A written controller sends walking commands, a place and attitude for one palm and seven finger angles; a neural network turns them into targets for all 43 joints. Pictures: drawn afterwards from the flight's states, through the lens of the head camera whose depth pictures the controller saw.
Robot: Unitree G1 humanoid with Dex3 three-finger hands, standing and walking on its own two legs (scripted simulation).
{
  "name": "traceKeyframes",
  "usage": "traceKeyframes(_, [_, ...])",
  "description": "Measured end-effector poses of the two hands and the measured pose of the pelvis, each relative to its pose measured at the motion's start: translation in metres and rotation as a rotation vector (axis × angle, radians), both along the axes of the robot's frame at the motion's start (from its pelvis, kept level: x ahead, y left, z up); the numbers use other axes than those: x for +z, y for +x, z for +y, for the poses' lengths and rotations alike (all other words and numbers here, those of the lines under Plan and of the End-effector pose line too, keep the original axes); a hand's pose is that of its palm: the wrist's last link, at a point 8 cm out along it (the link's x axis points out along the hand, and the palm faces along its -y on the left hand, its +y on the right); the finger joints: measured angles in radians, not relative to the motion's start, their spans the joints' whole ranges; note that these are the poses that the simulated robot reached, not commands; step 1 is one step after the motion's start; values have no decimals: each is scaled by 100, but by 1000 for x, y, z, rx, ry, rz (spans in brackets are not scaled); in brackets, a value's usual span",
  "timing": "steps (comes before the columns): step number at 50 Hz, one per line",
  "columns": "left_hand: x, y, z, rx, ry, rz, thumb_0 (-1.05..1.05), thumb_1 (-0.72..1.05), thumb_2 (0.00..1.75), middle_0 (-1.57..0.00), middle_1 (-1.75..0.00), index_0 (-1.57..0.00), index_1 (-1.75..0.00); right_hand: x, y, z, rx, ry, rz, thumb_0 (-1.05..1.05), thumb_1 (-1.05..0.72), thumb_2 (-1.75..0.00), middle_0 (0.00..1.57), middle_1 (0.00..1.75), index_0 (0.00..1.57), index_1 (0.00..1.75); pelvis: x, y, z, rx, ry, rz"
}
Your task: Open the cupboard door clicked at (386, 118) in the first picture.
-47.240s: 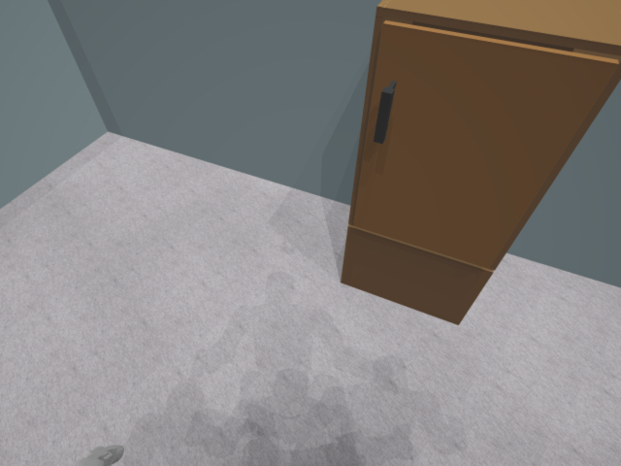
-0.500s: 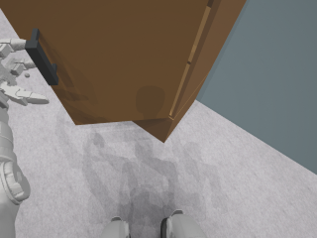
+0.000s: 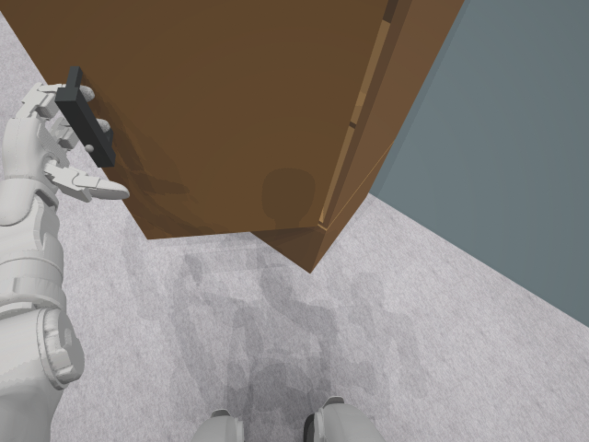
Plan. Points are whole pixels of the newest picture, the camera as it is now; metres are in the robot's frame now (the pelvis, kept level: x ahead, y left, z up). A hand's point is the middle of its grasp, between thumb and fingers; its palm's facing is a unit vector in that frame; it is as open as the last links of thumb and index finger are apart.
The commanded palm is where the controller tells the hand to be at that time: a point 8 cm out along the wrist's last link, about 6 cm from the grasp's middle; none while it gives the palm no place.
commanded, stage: slide the fingers in behind the handle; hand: left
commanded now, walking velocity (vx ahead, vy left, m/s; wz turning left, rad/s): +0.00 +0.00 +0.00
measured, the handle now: (91, 119) +0.52 +0.25 +0.08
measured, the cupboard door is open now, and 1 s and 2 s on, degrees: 43 43 68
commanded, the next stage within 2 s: close the thumb around the handle in 0.50 s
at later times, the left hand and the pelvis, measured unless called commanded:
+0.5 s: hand (93, 149) +0.47 +0.24 +0.08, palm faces +0.08 -1.00 +0.00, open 14.0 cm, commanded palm +0.45 +0.28 +0.08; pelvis +0.00 -0.01 +0.00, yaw +0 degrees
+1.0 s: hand (88, 152) +0.47 +0.24 +0.08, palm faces +0.07 -1.00 +0.02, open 9.6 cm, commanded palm +0.44 +0.29 +0.08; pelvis -0.01 +0.00 +0.00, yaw +0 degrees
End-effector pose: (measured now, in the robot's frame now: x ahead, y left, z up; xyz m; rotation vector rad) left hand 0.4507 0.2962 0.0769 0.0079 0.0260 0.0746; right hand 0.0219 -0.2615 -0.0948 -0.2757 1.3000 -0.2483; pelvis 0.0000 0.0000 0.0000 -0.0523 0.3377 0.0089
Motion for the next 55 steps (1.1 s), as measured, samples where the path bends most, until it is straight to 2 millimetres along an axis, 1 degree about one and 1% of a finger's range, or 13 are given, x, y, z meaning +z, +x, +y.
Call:
traceKeyframes(7, [-1,1,-14,-13,-14,3,-1,-50,30,-30,-120,-30,-120,-1,-2,-3,-3,2,4,1,-91,-89,20,30,21,30,1,0,-2,2,3,-4])
traceKeyframes(12, [-1,2,-18,0,-6,1,-1,-50,30,-30,-120,-30,-120,0,-5,-5,-12,2,-4,1,-91,-89,20,30,21,30,0,-1,-4,-3,7,-5])
traceKeyframes(16, [-1,2,-17,3,-1,3,-1,-50,30,-30,-120,-31,-120,0,-8,-6,-17,1,-3,1,-91,-89,20,30,21,30,0,-2,-5,-6,8,-7])
traceKeyframes(25, [2,-4,-7,9,-6,4,-1,-50,30,-30,-120,-30,-120,1,-14,-9,-18,-4,8,1,-91,-89,20,30,21,30,1,-4,-7,-4,8,-9])
traceKeyframes(31, [4,-7,-7,-3,-9,-12,-1,-50,30,-30,-120,-30,-120,1,-13,-10,-8,-12,10,1,-91,-89,20,30,21,30,1,-5,-5,0,6,-9])
traceKeyframes(35, [0,-7,-5,-1,-22,2,-1,-47,31,-30,-120,-30,-120,2,-11,-10,-4,-18,1,1,-91,-89,20,30,21,30,0,-7,-4,0,5,-9])
traceKeyframes(39, [-2,-7,-2,3,-15,2,-1,-37,36,-31,-122,-31,-121,2,-9,-8,-4,-23,-11,1,-91,-89,20,30,21,30,-1,-8,-3,-2,4,-8])
traceKeyframes(43, [0,-7,0,0,-15,-14,-1,-21,43,-32,-123,-32,-123,2,-9,-5,-1,-21,-11,1,-91,-89,20,30,21,30,-1,-7,-1,-2,1,-6])
traceKeyframes(55, [-1,-6,-2,-6,-19,-10,0,42,70,-36,-130,-36,-130,0,-9,5,-1,-4,-8,1,-91,-89,20,30,21,30,-1,-6,5,-2,-1,-7])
